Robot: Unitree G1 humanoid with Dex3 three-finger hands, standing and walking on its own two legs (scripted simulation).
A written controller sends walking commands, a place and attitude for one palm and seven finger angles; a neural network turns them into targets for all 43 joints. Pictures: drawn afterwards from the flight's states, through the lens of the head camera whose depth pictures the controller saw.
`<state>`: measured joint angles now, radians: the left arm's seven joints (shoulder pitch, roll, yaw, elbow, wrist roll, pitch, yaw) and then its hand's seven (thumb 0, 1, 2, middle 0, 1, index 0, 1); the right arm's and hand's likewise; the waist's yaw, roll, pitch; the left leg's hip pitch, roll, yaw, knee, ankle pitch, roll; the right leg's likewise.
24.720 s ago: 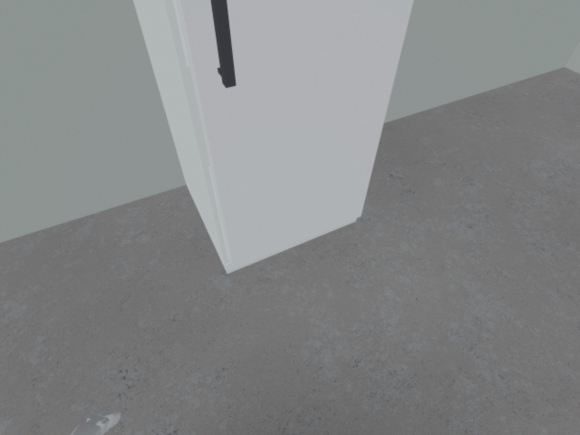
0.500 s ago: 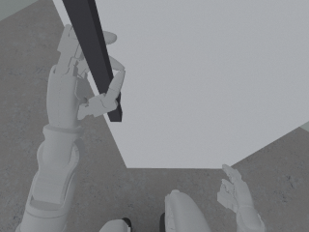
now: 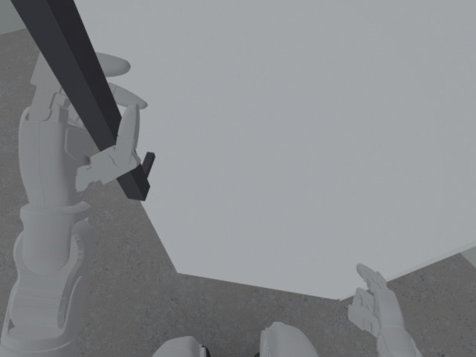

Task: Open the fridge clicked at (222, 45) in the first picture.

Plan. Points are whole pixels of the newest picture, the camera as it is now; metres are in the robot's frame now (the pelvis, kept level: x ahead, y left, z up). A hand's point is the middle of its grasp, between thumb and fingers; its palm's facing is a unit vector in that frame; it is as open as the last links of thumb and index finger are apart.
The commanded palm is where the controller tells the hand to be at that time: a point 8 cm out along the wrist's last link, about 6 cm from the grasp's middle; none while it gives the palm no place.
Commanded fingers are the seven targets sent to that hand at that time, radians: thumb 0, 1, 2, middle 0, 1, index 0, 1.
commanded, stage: walk backward, drawing the door open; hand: left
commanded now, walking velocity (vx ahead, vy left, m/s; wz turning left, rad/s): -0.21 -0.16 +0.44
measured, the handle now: (97, 65) +0.34 +0.15 +0.29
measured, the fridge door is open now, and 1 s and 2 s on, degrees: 47 70 68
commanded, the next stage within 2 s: stop walking and hold the door back in 0.90 s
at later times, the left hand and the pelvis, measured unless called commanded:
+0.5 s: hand (111, 232) +0.21 +0.12 +0.23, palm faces +0.48 -0.85 -0.21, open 6.8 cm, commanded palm +0.15 +0.17 +0.22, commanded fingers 0.00 0.90 0.90 -0.45 -1.40 -0.45 -1.40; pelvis -0.04 -0.14 +0.01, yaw +13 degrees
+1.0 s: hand out of the picture +0.10 +0.09 +0.23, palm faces +0.67 -0.70 -0.26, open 6.8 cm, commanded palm +0.04 +0.12 +0.22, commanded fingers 0.00 0.90 0.90 -0.45 -1.40 -0.45 -1.40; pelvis -0.10 -0.24 +0.01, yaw +22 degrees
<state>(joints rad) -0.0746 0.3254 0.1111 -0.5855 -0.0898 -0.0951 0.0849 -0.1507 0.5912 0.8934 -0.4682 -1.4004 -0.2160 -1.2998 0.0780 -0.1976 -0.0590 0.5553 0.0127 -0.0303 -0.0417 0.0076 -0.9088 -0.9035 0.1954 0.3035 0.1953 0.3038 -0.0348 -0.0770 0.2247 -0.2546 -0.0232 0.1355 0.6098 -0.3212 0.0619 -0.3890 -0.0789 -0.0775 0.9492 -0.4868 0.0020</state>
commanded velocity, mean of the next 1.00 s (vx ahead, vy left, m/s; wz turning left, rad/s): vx -0.22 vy -0.06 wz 0.39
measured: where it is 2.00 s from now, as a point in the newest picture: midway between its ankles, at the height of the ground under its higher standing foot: outside the picture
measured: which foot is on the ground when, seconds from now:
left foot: down 0.00-0.28, up 0.30-0.52, down 0.54-0.94, up 0.96-1.00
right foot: up 0.00-0.28, down 0.30-0.54, up 0.56-0.92, down 0.94-1.00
